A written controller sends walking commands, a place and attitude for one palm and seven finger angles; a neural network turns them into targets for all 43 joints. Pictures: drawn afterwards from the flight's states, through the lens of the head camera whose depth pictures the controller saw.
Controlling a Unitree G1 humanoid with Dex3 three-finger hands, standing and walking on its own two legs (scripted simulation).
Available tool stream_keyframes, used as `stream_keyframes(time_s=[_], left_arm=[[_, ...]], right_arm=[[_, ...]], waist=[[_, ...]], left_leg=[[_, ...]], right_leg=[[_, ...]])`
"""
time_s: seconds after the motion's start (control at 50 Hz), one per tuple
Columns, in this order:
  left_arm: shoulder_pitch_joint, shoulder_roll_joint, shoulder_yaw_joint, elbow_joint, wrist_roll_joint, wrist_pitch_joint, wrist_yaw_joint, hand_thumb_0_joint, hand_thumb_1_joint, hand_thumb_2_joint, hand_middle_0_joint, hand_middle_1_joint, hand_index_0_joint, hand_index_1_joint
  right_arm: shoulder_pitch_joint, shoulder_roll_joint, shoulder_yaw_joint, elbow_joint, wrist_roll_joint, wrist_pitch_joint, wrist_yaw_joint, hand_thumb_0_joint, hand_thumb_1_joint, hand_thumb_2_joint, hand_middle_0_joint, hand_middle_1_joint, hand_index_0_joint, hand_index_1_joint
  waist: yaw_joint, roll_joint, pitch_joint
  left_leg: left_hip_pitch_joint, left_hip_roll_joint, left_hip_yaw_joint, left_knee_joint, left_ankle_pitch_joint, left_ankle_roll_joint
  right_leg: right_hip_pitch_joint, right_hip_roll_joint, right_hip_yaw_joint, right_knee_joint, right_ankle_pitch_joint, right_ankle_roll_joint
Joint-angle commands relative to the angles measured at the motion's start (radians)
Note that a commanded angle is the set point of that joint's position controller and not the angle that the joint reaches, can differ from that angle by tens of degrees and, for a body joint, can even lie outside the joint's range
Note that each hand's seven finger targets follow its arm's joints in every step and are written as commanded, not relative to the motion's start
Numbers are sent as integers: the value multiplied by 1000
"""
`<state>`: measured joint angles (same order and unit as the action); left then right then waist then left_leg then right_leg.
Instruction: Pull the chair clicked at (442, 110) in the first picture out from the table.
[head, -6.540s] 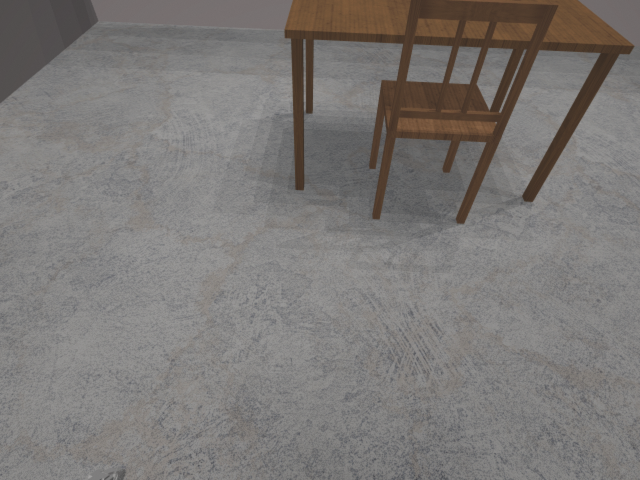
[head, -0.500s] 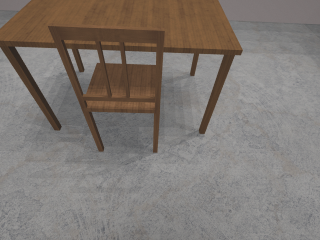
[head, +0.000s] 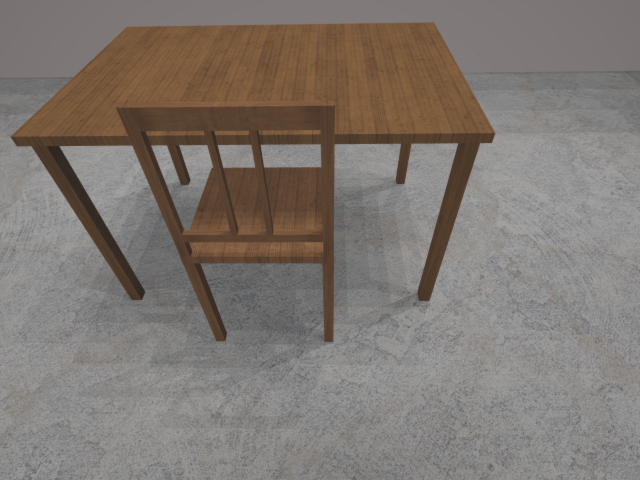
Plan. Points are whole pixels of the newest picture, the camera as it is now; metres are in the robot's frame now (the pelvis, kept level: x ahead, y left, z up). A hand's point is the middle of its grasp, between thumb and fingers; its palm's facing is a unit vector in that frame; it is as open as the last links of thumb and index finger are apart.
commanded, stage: take the last steps up to it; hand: left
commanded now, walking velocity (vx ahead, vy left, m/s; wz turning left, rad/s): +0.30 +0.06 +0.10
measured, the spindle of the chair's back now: (223, 186) +0.73 +0.25 -0.07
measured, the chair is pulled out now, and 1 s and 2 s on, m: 0.00 0.00 0.00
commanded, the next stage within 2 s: come to a stop and stand still in 0.64 s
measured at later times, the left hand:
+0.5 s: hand out of the picture +0.04 +0.19 -0.18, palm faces +0.20 -0.97 -0.13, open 7.4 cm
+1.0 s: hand (191, 359) +0.35 +0.25 -0.16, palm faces +0.03 -0.98 -0.20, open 7.4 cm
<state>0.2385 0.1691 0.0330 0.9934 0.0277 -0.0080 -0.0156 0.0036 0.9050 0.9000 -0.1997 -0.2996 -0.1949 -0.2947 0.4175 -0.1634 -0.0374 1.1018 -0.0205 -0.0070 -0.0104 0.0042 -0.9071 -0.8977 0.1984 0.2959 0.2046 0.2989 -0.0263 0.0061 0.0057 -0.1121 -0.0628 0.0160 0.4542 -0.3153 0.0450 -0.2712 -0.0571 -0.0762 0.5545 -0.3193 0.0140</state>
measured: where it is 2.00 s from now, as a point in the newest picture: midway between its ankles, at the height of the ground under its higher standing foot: outside the picture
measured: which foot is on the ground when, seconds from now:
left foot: down 0.00-0.00, up 0.02-0.46, down 0.48-1.00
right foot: down 0.00-0.48, up 0.50-0.84, down 0.86-1.00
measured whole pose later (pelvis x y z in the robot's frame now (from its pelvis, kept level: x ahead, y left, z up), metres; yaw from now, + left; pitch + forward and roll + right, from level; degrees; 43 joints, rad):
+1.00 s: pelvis +0.27 +0.08 +0.00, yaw +3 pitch +0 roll +0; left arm 0.15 0.14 0.00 1.04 0.01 -0.02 0.03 0.00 0.91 0.90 -0.20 -0.30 -0.20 -0.29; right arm 0.27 -0.14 -0.03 1.10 0.00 0.02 -0.03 0.00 -0.91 -0.90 0.20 0.30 0.20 0.30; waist -0.04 0.03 0.04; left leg -0.17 0.02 0.11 0.54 -0.37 -0.02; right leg -0.30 -0.03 -0.10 0.55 -0.25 -0.03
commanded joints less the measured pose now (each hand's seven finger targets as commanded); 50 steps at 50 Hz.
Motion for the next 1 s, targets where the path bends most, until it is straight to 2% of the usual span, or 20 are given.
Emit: stream_keyframes(time_s=[0.0, 0.04, 0.08, 0.14, 0.32, 0.38, 0.42, 0.44, 0.46, 0.48, 0.5, 0.54, 0.58, 0.62, 0.74, 0.8, 0.84, 0.86, 0.9, 0.98], left_arm=[[311, 242, 60, 35, -5, -40, 30, 0, 900, 900, -200, -300, -200, -300], [216, 181, 51, 25, -11, -45, 37, 0, 900, 900, -200, -300, -200, -300], [143, 95, 30, 13, -8, -57, 38, 0, 900, 900, -200, -300, -200, -300], [164, 70, 16, 33, -10, -73, 37, 0, 900, 900, -200, -300, -200, -300], [234, 113, 20, 94, -2, -78, 40, 0, 900, 900, -200, -300, -200, -300], [214, 141, 32, 98, 2, -65, 40, 0, 900, 900, -200, -300, -200, -300], [208, 128, 33, 103, -4, -58, 40, 0, 900, 900, -200, -300, -200, -300], [244, 88, 26, 99, -8, -52, 35, 0, 900, 900, -200, -300, -200, -300], [278, 33, 17, 82, -22, -49, 29, 0, 900, 900, -200, -300, -200, -300], [219, 42, 14, 52, -14, -49, 33, 0, 900, 900, -200, -300, -200, -300], [169, 37, 16, 47, -17, -47, 36, 0, 900, 900, -200, -300, -200, -300], [120, 52, 23, 56, -12, -42, 21, 0, 900, 900, -200, -300, -200, -300], [169, 17, 18, 73, -4, -23, 19, 0, 900, 900, -200, -300, -200, -300], [182, 5, 16, 73, -3, -8, 21, 0, 900, 900, -200, -300, -200, -300], [64, 7, 6, 16, -1, -5, 26, 0, 900, 900, -200, -300, -200, -300], [131, 29, -1, 47, -4, -15, 41, 0, 900, 900, -200, -300, -200, -300], [112, 128, 2, 50, -6, -28, 51, 0, 900, 900, -200, -300, -200, -300], [79, 151, 2, 45, -13, -26, 51, 0, 900, 900, -200, -300, -200, -300], [37, 162, 8, 37, -21, -20, 60, 0, 900, 900, -200, -300, -200, -300], [6, 170, 27, 28, -15, 4, 72, 0, 900, 900, -200, -300, -200, -300]], right_arm=[[-88, -95, -16, -123, 2, -38, 7, 0, -900, -900, 200, 300, 200, 300], [-135, -112, -35, -113, -4, -25, 19, 0, -900, -900, 200, 300, 200, 300], [-94, -64, -32, -79, -8, -12, 27, 0, -900, -900, 200, 300, 200, 300], [-58, -33, -29, -64, -7, -1, 32, 0, -900, -900, 200, 300, 200, 300], [-287, -33, -15, -154, -1, -14, 56, 0, -900, -900, 200, 300, 200, 300], [-273, -47, -16, -157, 1, -27, 54, 0, -900, -900, 200, 300, 200, 300], [-122, -87, -22, -109, -9, -42, 35, 0, -900, -900, 200, 300, 200, 300], [9, -171, -40, -79, -18, -50, 22, 0, -900, -900, 200, 300, 200, 300], [85, -277, -62, -70, -20, -48, 7, 0, -900, -900, 200, 300, 200, 300], [101, -283, -61, -65, -4, -39, -2, 0, -900, -900, 200, 300, 200, 300], [25, -254, -57, -77, 0, -41, -11, 0, -900, -900, 200, 300, 200, 300], [-106, -139, -25, -107, 1, -52, -14, 0, -900, -900, 200, 300, 200, 300], [-156, -103, -10, -113, 1, -63, -14, 0, -900, -900, 200, 300, 200, 300], [-159, -96, -7, -109, 3, -64, -14, 0, -900, -900, 200, 300, 200, 300], [-143, -101, -11, -96, -5, -49, -14, 0, -900, -900, 200, 300, 200, 300], [-166, -103, -1, -79, 1, -38, -21, 0, -900, -900, 200, 300, 200, 300], [-117, -57, 5, -63, 17, -26, -19, 0, -900, -900, 200, 300, 200, 300], [-90, -45, 5, -52, 21, -13, -18, 0, -900, -900, 200, 300, 200, 300], [-66, -52, -1, -32, 21, 15, -22, 0, -900, -900, 200, 300, 200, 300], [-80, -51, -11, -37, 19, 33, -28, 0, -900, -900, 200, 300, 200, 300]], waist=[[146, -274, 30], [100, -176, 136], [43, -61, 159], [21, -111, 125], [62, -142, 152], [47, -156, 125], [-23, -98, 35], [-61, 54, -62], [-64, 303, -155], [-79, 234, -168], [-61, 231, -141], [-10, 109, -5], [38, 108, 5], [54, 108, 4], [37, 65, 52], [80, 15, -12], [41, -110, -9], [15, -86, 0], [12, -212, -60], [30, -156, -73]], left_leg=[[-580, 39, -10, 485, -253, 5], [-592, 116, -55, 658, -105, 1], [-532, 153, -44, 654, 45, -22], [-507, 159, -3, 616, 131, -49], [-436, 153, 80, 289, 168, -46], [-311, 127, 85, 194, 96, -15], [-50, 81, 105, 49, 144, -2], [154, 193, -8, 23, 196, 19], [322, 444, -359, -63, 319, 120], [282, 488, -403, -132, 319, 169], [198, 481, -367, -156, 273, 176], [-2, 411, -223, -195, 268, 160], [-106, 356, -98, -217, 333, 134], [-118, 336, -57, -230, 376, 141], [-130, 343, -35, -192, 431, 153], [-86, 276, 24, -16, 546, 56], [-179, 162, 39, 37, 174, -41], [-158, 130, 40, 33, 77, -60], [-100, 120, 54, 80, -24, -73], [-162, 115, 39, 134, -87, -82]], right_leg=[[386, -421, 603, -427, -323, -186], [190, -394, 547, -480, -425, -187], [100, -293, 296, -449, -164, -128], [123, -228, 115, -430, 133, -113], [148, -230, 31, -381, 322, -133], [156, -242, 26, -304, 343, -132], [119, -182, -25, -50, 460, -100], [4, -111, -62, 183, 271, -66], [-231, 22, -100, 464, -237, -27], [-291, 29, 6, 627, -310, -45], [-327, -5, 48, 716, -243, -51], [-303, -61, 62, 699, -118, -43], [-217, -67, 50, 603, -66, -25], [-187, -57, 36, 510, -42, -15], [-92, -30, 15, 194, 3, -12], [94, -17, 10, -96, 263, 2], [182, -182, 208, -114, 811, -69], [151, -240, 209, -94, 933, -121], [144, -246, 215, -107, 992, -165], [209, -260, 214, -84, 1016, -197]])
